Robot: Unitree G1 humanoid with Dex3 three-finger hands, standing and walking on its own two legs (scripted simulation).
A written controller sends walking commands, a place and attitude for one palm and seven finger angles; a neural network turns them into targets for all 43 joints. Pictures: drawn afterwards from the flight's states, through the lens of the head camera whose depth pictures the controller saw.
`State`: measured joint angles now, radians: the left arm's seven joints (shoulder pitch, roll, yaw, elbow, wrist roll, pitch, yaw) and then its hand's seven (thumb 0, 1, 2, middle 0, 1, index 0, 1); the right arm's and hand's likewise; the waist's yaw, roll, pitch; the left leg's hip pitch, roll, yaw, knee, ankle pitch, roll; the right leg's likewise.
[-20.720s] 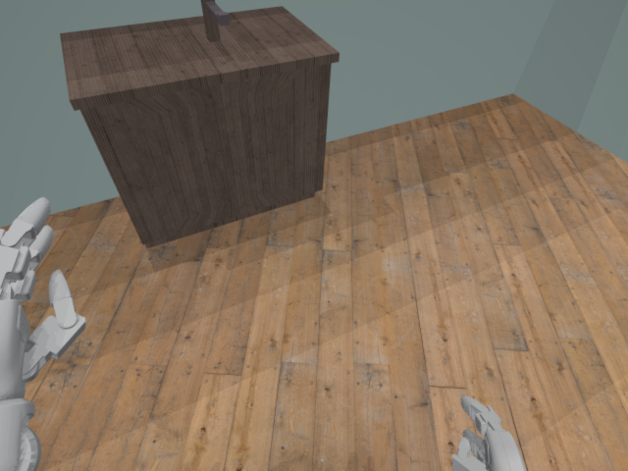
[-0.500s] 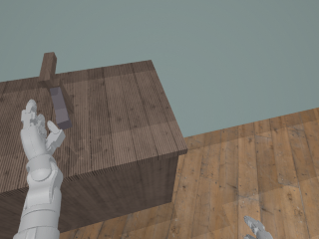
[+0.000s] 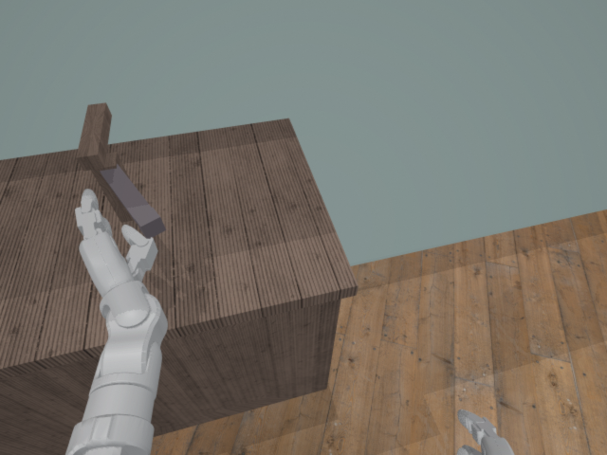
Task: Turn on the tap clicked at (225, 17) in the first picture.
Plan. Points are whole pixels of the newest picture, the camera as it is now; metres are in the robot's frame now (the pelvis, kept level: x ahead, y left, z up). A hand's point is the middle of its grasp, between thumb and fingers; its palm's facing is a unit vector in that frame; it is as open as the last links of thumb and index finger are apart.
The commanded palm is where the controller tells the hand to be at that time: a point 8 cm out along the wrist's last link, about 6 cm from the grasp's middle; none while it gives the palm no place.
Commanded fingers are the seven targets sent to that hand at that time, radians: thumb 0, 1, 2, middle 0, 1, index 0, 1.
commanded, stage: push the lever round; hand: left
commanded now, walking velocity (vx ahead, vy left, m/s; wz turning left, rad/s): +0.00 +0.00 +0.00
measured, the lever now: (150, 223) +0.39 +0.24 +0.09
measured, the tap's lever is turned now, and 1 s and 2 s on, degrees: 25 50 78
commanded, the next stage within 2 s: lift the hand up off the lever in 1.72 s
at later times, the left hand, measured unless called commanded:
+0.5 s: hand (179, 228) +0.39 +0.20 +0.08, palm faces +0.70 -0.71 -0.07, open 7.7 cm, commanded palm +0.34 +0.21 +0.08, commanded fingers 0.00 0.90 0.90 -0.15 -0.15 -0.15 -0.15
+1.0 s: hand (207, 216) +0.42 +0.16 +0.08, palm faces +0.76 -0.64 -0.08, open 7.6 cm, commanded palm +0.37 +0.18 +0.08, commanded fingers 0.00 0.90 0.90 -0.15 -0.15 -0.15 -0.15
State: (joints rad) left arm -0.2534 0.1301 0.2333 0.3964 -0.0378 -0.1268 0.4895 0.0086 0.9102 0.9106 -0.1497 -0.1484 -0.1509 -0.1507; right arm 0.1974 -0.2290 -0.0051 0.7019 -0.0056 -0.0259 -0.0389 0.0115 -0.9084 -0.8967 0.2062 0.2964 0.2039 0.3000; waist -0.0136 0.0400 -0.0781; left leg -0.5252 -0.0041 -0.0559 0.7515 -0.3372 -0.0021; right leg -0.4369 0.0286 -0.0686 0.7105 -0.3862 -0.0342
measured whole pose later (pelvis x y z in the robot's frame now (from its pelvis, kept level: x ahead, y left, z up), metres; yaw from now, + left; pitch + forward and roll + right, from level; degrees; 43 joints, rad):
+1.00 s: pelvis +0.00 -0.01 -0.01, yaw +1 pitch +9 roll -1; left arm -0.59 -0.03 0.24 0.68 0.09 -0.06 0.88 0.01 0.94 0.92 -0.15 -0.15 -0.15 -0.15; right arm 0.19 -0.20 -0.04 0.77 -0.08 0.04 0.03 0.01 -0.91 -0.90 0.21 0.30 0.20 0.30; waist -0.04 0.04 -0.11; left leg -0.62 0.00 -0.07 0.80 -0.34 -0.02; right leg -0.53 0.03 -0.09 0.76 -0.40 -0.05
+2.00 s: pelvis +0.02 -0.01 -0.01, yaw +0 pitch +15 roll -1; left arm -0.85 0.04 0.42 0.93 0.16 -0.07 0.96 0.01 0.90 0.91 -0.15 -0.15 -0.14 -0.14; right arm 0.30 -0.21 -0.06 0.79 -0.13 0.02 0.09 0.01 -0.91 -0.90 0.20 0.30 0.20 0.30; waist -0.11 0.05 -0.16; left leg -0.71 0.01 -0.06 0.81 -0.37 -0.02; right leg -0.63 0.04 -0.08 0.78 -0.42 -0.05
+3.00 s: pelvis +0.01 -0.02 +0.00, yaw +1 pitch +11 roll -1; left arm -0.82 0.02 0.39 0.82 0.13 0.08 0.96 0.01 0.90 0.90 -0.15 -0.15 -0.15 -0.15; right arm 0.25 -0.21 -0.05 0.80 -0.10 0.02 0.06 0.01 -0.91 -0.90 0.20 0.30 0.20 0.30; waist -0.08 0.04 -0.13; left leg -0.59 0.01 -0.07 0.73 -0.33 -0.02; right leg -0.50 0.04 -0.09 0.69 -0.38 -0.05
